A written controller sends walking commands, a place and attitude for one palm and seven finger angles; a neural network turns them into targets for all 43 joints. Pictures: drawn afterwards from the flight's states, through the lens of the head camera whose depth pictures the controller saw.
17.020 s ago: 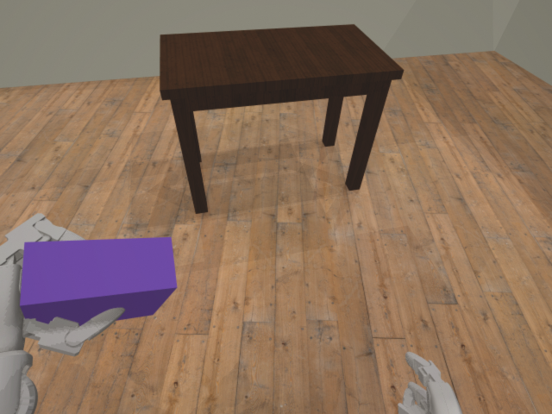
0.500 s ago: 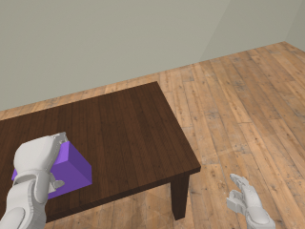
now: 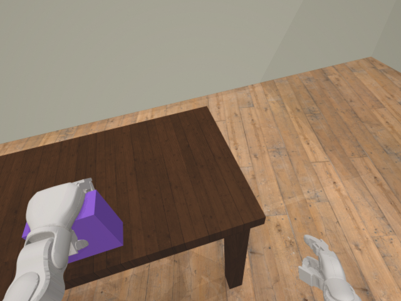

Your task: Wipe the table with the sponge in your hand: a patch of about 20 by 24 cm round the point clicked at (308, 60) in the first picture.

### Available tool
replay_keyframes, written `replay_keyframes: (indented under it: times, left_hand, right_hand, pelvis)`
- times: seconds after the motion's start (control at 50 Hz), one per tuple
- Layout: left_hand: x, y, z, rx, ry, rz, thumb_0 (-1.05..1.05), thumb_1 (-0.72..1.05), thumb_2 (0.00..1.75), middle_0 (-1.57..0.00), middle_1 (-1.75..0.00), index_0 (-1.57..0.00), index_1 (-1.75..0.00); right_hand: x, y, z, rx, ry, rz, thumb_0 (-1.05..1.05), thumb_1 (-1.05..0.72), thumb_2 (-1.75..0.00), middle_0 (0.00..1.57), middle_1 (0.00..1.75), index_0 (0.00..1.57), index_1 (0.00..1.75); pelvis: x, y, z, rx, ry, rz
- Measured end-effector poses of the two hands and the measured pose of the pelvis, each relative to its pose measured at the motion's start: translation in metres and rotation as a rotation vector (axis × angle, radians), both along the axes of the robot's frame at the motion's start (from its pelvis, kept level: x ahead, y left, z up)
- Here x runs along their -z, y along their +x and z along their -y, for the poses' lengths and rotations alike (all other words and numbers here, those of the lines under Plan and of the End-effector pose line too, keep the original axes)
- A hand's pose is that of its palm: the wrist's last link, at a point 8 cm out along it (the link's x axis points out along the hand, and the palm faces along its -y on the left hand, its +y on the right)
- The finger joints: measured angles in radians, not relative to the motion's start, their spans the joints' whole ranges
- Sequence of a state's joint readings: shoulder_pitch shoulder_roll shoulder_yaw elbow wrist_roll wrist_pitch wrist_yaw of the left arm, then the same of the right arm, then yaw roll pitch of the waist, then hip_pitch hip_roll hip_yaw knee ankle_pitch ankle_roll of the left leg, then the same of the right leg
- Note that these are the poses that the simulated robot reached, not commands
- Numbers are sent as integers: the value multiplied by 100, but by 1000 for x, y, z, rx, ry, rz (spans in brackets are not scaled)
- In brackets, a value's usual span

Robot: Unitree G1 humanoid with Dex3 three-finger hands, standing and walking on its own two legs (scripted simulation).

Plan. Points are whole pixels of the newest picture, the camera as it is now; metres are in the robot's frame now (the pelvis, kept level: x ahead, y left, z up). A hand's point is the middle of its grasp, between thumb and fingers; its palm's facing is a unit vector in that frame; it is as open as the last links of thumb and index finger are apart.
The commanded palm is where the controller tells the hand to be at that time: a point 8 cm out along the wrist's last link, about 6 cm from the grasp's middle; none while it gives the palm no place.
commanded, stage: move the sponge above the wiping area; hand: left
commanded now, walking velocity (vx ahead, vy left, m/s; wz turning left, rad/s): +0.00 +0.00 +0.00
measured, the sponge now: (85, 233) +0.22 +0.29 +0.02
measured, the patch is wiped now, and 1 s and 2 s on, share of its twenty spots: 0.00 0.00 0.00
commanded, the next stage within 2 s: lower the sponge onto the table in 1.78 s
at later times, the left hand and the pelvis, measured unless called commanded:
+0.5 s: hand (81, 218) +0.23 +0.29 +0.05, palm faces -0.02 -0.10 -0.99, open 9.7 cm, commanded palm +0.21 +0.28 +0.12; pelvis +0.00 +0.01 +0.00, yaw +0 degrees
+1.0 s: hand (86, 221) +0.23 +0.28 +0.04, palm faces -0.05 -0.10 -0.99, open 9.7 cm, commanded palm +0.22 +0.29 +0.10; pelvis +0.00 +0.00 +0.00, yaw +0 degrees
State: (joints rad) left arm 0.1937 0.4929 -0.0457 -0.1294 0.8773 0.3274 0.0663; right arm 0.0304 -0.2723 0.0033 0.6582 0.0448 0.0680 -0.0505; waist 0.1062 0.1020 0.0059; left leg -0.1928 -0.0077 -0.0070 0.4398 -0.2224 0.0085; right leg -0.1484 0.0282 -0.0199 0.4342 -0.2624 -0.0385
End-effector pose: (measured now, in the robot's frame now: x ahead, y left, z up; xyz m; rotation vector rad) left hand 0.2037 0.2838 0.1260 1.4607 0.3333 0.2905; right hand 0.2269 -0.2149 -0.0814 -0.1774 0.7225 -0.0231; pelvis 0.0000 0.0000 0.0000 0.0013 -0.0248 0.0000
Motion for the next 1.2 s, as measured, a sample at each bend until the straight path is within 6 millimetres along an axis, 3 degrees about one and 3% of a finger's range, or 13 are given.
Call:
replay_keyframes:
  times: [0.22,0.58,1.0,1.2]
  left_hand:
    - [6,14,-3,-11,-4,-3,0,-46,105,-79,-136,-78,-137]
    - [20,12,5,-7,-15,-15,0,-46,105,-79,-136,-78,-137]
    - [32,14,5,-12,-6,-47,0,-46,105,-79,-136,-78,-137]
    - [41,24,-7,-39,4,-68,0,-46,105,-79,-136,-78,-137]
  right_hand:
    - [-3,0,-16,-10,22,-3,1,-91,-90,20,30,20,30]
    - [-3,6,-23,-27,24,-13,1,-91,-90,20,30,20,30]
    - [1,-3,4,25,-5,-32,1,-91,-90,20,30,20,30]
    - [6,-13,10,54,-16,-55,1,-91,-90,20,30,20,30]
  pelvis:
    - [-1,-3,-9,2,-1,0]
    - [-1,0,-12,0,-1,-3]
    - [0,2,-3,7,0,-11]
    - [1,1,0,6,-1,-22]
